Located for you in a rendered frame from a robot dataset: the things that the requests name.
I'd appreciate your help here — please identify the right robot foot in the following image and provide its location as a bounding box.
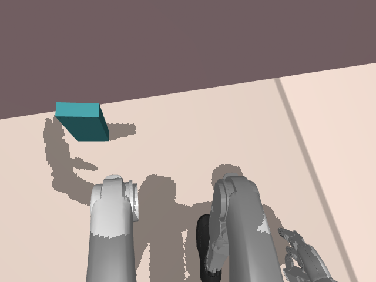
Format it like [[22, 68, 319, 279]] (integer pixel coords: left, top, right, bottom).
[[196, 214, 221, 282]]

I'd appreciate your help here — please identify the right robot hand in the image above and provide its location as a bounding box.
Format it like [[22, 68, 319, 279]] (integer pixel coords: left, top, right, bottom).
[[278, 228, 332, 282]]

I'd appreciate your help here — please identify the carton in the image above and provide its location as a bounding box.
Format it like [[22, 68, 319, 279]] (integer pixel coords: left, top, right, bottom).
[[55, 102, 109, 142]]

